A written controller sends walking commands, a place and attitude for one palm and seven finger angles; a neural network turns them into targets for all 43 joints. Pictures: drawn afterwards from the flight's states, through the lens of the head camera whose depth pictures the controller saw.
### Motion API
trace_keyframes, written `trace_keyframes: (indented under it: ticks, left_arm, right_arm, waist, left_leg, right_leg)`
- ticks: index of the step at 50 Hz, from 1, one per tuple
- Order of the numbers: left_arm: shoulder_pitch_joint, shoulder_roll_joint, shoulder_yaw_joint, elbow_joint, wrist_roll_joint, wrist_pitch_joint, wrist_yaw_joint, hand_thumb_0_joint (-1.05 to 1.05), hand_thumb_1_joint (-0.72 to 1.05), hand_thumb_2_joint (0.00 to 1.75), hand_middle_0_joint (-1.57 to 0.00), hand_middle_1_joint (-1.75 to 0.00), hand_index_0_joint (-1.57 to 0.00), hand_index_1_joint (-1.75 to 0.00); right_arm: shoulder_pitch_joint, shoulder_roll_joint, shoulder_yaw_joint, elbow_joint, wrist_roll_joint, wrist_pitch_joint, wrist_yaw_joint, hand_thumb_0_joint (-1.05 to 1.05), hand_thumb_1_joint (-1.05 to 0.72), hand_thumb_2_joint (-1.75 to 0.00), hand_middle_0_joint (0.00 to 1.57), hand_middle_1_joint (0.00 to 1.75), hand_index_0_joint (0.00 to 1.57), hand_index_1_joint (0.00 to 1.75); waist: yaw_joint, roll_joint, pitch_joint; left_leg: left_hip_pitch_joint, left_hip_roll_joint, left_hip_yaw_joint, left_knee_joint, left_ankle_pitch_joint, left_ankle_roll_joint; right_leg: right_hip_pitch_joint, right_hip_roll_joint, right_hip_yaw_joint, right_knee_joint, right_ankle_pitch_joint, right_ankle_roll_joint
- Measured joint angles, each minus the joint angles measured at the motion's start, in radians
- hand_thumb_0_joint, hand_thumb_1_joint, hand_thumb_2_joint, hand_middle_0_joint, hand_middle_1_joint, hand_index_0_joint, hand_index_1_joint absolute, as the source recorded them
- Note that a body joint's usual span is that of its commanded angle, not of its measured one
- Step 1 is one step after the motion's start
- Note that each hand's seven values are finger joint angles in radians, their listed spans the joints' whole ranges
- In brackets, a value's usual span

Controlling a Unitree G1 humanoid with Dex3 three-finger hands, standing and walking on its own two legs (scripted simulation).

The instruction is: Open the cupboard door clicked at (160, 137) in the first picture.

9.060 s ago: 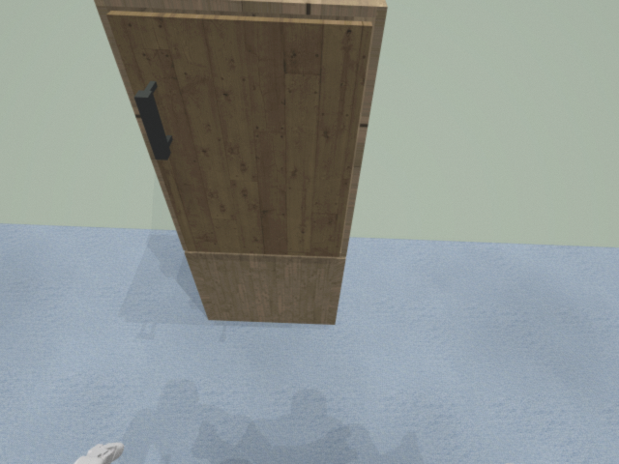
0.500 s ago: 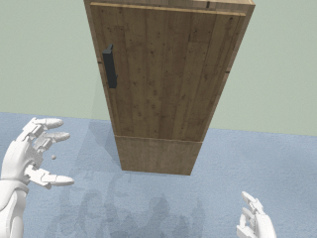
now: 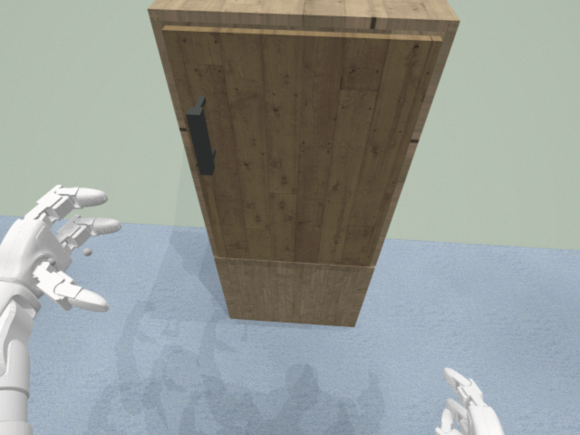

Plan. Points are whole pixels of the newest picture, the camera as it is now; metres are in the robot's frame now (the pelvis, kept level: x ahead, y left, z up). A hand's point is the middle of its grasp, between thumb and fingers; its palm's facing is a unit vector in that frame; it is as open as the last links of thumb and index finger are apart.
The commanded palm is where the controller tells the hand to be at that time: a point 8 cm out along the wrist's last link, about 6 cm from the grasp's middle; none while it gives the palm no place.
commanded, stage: raise the hand with hooked fingers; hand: left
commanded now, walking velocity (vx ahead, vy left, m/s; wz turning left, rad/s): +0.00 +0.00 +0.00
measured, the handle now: (204, 136) +0.58 +0.20 +0.10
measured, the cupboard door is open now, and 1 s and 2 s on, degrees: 0 0 0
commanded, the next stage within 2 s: move the hooked fingers beside the handle in 0.38 s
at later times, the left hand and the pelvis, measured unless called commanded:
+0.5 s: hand (104, 263) +0.28 +0.25 +0.12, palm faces +0.04 -1.00 -0.01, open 14.0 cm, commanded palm +0.26 +0.30 +0.12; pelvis -0.01 -0.02 +0.00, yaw +0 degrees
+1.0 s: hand (126, 219) +0.36 +0.26 +0.11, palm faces +0.01 -1.00 +0.01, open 14.0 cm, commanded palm +0.33 +0.31 +0.11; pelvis -0.01 -0.01 -0.01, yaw -1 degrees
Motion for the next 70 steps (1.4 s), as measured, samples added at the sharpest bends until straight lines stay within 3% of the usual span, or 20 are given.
trace_keyframes:
  ticks: [12,27,33,45,54,70]
  left_arm:
    - [0.042,-0.050,0.008,-0.022,0.009,-0.064,0.035,-0.02,-0.50,0.30,-0.30,-1.20,-0.30,-1.20]
    - [0.013,-0.040,-0.001,0.042,-0.002,-0.056,0.012,-0.02,-0.50,0.30,-0.30,-1.20,-0.30,-1.20]
    - [-0.086,-0.021,0.001,0.141,0.021,-0.076,0.018,-0.02,-0.50,0.29,-0.30,-1.20,-0.30,-1.20]
    - [-0.267,0.033,-0.003,0.333,0.047,-0.103,-0.004,-0.02,-0.50,0.30,-0.30,-1.20,-0.30,-1.20]
    - [-0.318,0.031,0.006,0.381,0.080,-0.142,0.035,-0.02,-0.50,0.30,-0.30,-1.20,-0.30,-1.20]
    - [-0.520,0.062,-0.026,0.579,0.134,-0.166,0.068,-0.02,-0.50,0.29,-0.30,-1.20,-0.30,-1.20]
  right_arm:
    - [0.010,-0.002,-0.014,0.000,-0.005,0.006,0.005,0.01,-0.90,-0.90,0.20,0.30,0.21,0.30]
    - [-0.009,0.000,-0.008,0.003,0.003,0.002,-0.004,0.01,-0.90,-0.90,0.20,0.30,0.21,0.30]
    - [-0.015,-0.004,-0.004,0.019,0.003,0.006,-0.014,0.01,-0.90,-0.90,0.20,0.30,0.21,0.30]
    - [0.030,-0.015,-0.011,0.030,0.002,0.033,-0.004,0.01,-0.90,-0.90,0.20,0.30,0.21,0.30]
    - [0.073,-0.012,-0.017,0.029,-0.006,0.064,0.012,0.01,-0.90,-0.90,0.20,0.30,0.21,0.30]
    - [0.069,-0.005,-0.011,0.034,-0.017,0.110,0.026,0.01,-0.90,-0.90,0.20,0.30,0.21,0.30]
  waist:
    - [0.000,-0.013,0.007]
    - [0.005,0.003,0.001]
    - [0.001,-0.007,0.013]
    - [-0.038,-0.013,0.002]
    - [-0.050,-0.020,0.002]
    - [-0.077,-0.026,-0.009]
  left_leg:
    - [0.013,0.014,0.000,-0.012,0.008,-0.017]
    - [0.011,0.021,-0.005,-0.012,0.018,-0.029]
    - [-0.013,0.023,-0.014,0.006,0.019,-0.031]
    - [-0.065,0.020,0.005,0.027,0.011,-0.018]
    - [-0.093,0.016,0.017,0.038,0.002,-0.006]
    - [-0.154,0.009,0.014,0.065,-0.008,0.005]
  right_leg:
    - [0.002,0.014,0.002,0.007,-0.001,-0.017]
    - [-0.006,0.021,-0.003,0.021,-0.001,-0.029]
    - [-0.025,0.022,-0.011,0.035,-0.001,-0.031]
    - [-0.082,0.019,0.009,0.051,0.002,-0.020]
    - [-0.110,0.014,0.022,0.054,0.002,-0.009]
    - [-0.162,0.007,0.019,0.068,-0.002,0.002]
